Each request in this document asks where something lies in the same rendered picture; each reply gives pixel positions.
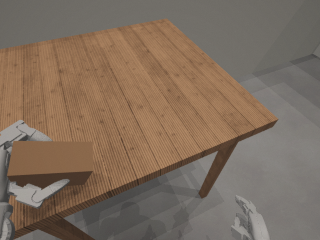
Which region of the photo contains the robot right hand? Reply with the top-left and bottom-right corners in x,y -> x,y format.
231,195 -> 271,240

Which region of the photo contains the table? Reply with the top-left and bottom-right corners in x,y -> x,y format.
0,18 -> 278,240

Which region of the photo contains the robot left forearm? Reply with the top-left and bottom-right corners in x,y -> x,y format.
0,202 -> 15,240

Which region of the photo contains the robot left hand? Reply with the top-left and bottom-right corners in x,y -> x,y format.
0,120 -> 70,209

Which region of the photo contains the sponge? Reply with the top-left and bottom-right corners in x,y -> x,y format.
7,141 -> 93,189

